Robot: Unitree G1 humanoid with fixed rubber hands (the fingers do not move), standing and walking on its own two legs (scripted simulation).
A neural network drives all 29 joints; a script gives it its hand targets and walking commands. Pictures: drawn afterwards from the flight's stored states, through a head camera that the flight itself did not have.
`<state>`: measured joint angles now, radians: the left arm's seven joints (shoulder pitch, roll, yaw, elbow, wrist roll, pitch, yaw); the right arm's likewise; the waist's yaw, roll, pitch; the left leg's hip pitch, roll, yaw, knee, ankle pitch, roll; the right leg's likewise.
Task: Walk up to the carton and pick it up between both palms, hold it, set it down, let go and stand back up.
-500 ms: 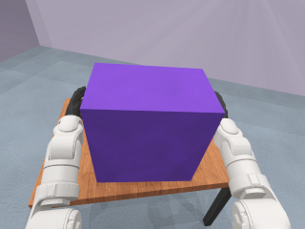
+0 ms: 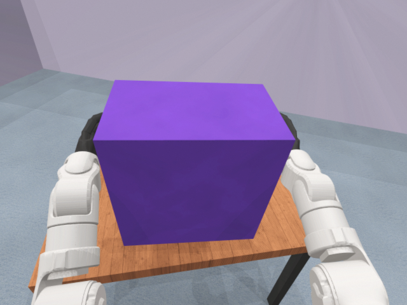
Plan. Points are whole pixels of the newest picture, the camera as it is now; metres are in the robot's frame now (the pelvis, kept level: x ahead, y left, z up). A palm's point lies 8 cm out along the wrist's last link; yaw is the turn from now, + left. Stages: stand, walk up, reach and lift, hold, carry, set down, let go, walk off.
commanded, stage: reach and lift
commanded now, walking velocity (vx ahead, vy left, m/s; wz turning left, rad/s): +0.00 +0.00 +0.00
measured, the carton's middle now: (191, 167) +0.38 +0.01 +0.14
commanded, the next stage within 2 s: hold in 0.60 s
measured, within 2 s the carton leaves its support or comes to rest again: neither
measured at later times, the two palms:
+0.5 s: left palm (87, 150) +0.35 +0.19 +0.20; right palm (292, 142) +0.36 -0.19 +0.21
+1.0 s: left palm (83, 141) +0.35 +0.19 +0.22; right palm (294, 131) +0.36 -0.18 +0.24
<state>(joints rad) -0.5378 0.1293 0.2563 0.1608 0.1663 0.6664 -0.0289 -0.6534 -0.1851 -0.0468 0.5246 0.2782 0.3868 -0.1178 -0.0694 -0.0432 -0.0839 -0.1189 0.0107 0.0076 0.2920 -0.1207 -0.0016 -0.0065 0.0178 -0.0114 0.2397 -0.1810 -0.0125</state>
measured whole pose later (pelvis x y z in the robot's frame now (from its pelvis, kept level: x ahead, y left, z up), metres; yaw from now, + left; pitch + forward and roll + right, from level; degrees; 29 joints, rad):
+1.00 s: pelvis -0.01 +0.00 +0.00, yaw -1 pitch -2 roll -1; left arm -0.63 0.14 0.27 0.17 0.16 0.79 -0.01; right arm -0.80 -0.24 -0.04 0.60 0.32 0.50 -0.12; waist -0.05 -0.03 -0.15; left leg -0.15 0.02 0.01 0.30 -0.12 0.00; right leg -0.04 0.03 0.00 0.24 -0.17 -0.02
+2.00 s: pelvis -0.01 +0.00 +0.00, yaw -1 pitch -1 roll -1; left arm -0.66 0.14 0.28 0.20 0.16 0.81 -0.02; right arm -0.84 -0.25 -0.03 0.62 0.32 0.54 -0.13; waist -0.05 -0.01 -0.17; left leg -0.16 0.02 0.00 0.30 -0.11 -0.01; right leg -0.05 0.03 0.01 0.24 -0.16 -0.02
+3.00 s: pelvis -0.01 +0.00 +0.00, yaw +0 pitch -2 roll -1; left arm -0.68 0.15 0.29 0.23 0.17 0.81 -0.03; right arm -0.84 -0.24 -0.02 0.63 0.31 0.53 -0.13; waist -0.07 -0.02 -0.15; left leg -0.15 0.01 -0.02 0.29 -0.11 -0.01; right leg -0.04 0.03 0.00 0.23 -0.16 -0.02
